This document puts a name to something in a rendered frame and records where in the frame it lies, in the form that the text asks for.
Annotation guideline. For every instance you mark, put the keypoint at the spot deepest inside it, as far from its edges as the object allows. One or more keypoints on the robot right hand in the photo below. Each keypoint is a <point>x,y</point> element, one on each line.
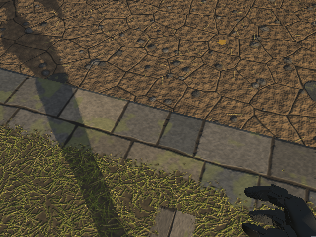
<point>297,219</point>

